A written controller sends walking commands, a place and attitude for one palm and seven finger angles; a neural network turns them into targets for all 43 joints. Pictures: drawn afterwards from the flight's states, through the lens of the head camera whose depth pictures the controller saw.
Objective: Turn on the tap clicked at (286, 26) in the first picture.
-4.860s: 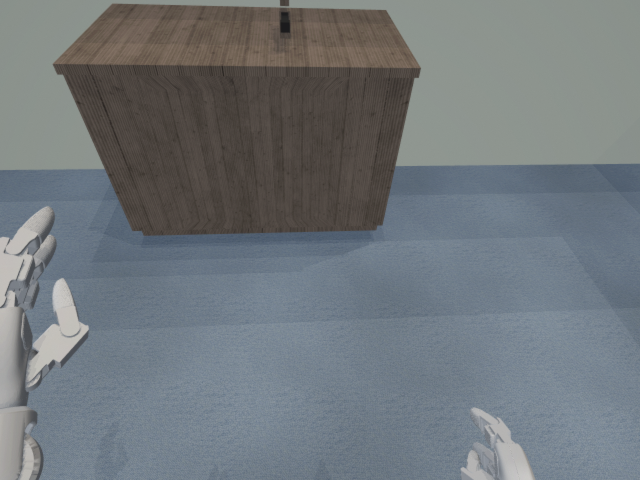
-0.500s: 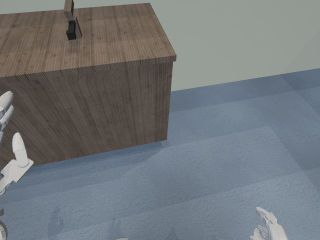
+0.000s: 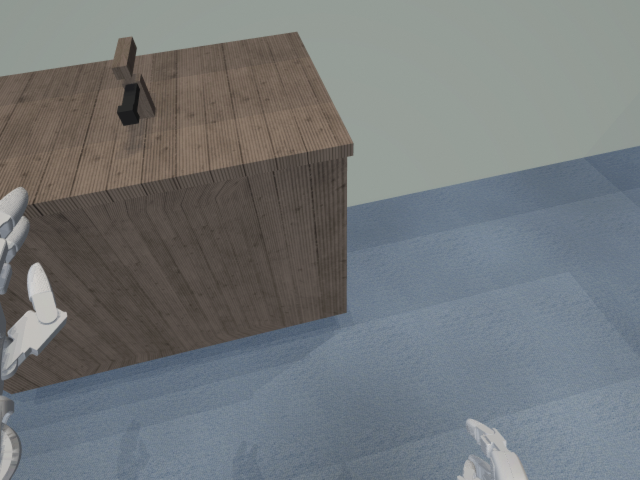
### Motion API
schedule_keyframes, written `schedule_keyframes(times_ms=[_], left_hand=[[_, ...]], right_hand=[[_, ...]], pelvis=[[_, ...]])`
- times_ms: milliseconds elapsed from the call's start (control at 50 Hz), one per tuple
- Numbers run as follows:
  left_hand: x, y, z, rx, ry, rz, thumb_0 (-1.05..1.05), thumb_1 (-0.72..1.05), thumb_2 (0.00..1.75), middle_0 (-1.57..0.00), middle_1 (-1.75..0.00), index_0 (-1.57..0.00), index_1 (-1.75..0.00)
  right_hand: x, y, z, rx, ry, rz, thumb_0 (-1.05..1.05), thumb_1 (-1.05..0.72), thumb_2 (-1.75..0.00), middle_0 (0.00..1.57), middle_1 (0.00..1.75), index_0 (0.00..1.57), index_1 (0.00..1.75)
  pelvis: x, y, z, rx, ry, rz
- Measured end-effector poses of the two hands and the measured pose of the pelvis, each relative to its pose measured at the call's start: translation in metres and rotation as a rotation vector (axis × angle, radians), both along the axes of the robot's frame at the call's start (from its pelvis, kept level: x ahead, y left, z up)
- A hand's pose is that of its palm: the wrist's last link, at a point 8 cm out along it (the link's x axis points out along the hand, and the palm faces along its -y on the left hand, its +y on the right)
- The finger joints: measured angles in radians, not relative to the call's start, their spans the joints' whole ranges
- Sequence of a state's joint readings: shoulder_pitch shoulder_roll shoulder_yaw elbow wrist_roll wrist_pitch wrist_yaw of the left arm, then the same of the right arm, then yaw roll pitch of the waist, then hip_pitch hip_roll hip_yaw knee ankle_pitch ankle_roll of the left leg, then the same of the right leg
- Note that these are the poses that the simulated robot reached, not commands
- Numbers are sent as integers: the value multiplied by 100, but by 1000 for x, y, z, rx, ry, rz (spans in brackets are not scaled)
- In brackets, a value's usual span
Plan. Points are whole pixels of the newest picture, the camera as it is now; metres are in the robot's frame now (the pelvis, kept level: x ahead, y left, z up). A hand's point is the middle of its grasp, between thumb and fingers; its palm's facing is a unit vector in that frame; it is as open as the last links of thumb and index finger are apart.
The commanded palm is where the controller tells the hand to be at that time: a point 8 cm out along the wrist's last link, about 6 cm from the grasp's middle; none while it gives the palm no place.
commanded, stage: take the last steps up to it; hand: left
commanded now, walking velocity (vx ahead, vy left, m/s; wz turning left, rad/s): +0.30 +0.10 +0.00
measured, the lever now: (128, 114) +0.69 +0.41 +0.09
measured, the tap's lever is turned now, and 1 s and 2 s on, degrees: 0 0 0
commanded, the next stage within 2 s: come to a stop and stand still in 0.98 s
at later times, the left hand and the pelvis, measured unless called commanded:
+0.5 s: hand (74, 218) +0.34 +0.29 +0.18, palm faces +0.43 -0.83 -0.36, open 7.4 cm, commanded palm +0.27 +0.32 +0.19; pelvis +0.10 +0.05 +0.01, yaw -1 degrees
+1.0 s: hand (162, 171) +0.42 +0.22 +0.17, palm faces +0.32 -0.84 -0.45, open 7.4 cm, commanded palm +0.36 +0.28 +0.19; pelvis +0.19 +0.01 +0.02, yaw -2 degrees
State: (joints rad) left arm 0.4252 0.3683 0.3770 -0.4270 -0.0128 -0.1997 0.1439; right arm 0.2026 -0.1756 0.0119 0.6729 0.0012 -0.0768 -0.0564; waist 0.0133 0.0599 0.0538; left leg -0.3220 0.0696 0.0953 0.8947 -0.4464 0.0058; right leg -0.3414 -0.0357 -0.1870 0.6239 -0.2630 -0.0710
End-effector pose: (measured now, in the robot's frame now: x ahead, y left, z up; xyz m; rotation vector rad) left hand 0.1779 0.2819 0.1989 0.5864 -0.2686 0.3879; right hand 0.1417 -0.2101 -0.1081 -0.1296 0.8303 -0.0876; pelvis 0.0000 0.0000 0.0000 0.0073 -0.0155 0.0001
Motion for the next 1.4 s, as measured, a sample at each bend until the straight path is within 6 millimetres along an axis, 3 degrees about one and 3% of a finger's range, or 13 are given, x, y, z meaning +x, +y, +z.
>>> schedule_keyframes(times_ms=[120,260,340,480,580,660,760,860,980,1100,1180,1280,1400], left_hand=[[25,-19,-11,-80,43,-57,1,88,90,-21,-30,-21,-30],[53,-12,20,21,-16,-129,1,88,90,-21,-30,-22,-30],[68,11,24,26,-59,-101,1,88,90,-21,-30,-22,-30],[112,49,-6,-92,-97,-46,1,88,90,-21,-30,-21,-30],[134,38,1,-109,-82,-99,2,89,90,-21,-30,-21,-30],[140,24,20,-34,-81,-149,2,88,90,-21,-30,-21,-30],[155,20,26,53,-41,-91,1,88,90,-21,-30,-21,-30],[180,10,5,-2,-4,-20,1,88,90,-21,-30,-21,-30],[206,-15,-8,-79,51,-84,1,88,90,-21,-30,-21,-30],[220,-16,15,2,-5,-165,1,88,90,-21,-30,-22,-30],[228,3,21,23,-64,-153,1,88,90,-21,-30,-22,-30],[240,26,5,-32,-56,-94,1,88,90,-21,-30,-22,-30],[234,6,-4,-94,-8,-95,2,89,90,-21,-30,-21,-30]], right_hand=[[23,-41,22,-89,-3,-42,2,-90,-90,20,30,20,30],[47,-53,47,-164,-30,-80,2,-91,-90,20,30,20,30],[62,-38,48,-172,-41,-95,1,-91,-90,20,30,20,30],[96,17,36,-110,-65,-94,2,-91,-90,20,30,20,30],[117,55,38,-21,-74,-33,2,-90,-90,20,30,20,30],[130,64,36,16,-68,-8,1,-90,-90,20,30,20,30],[148,47,23,32,-47,-14,1,-90,-89,21,30,20,30],[168,7,5,0,-18,-32,1,-90,-90,20,30,20,30],[185,-35,28,-93,-6,-72,2,-91,-90,20,30,20,30],[201,-48,47,-164,-30,-99,2,-91,-90,20,30,20,30],[215,-36,45,-178,-48,-106,1,-91,-90,20,30,20,30],[229,-2,41,-110,-59,-85,2,-91,-90,20,30,19,30],[235,32,39,-4,-108,20,1,-90,-90,20,30,20,30]], pelvis=[[19,-3,11,18,0,-12],[47,6,19,25,22,-13],[70,22,16,17,16,-21],[102,46,4,12,-6,-30],[115,47,12,-5,11,-28],[129,44,16,-12,27,-35],[151,31,13,-5,32,-42],[169,16,4,1,16,-34],[185,8,15,37,15,-40],[203,12,18,34,22,-41],[220,25,10,2,12,-49],[227,29,8,20,1,-51],[217,19,10,7,-7,-47]])
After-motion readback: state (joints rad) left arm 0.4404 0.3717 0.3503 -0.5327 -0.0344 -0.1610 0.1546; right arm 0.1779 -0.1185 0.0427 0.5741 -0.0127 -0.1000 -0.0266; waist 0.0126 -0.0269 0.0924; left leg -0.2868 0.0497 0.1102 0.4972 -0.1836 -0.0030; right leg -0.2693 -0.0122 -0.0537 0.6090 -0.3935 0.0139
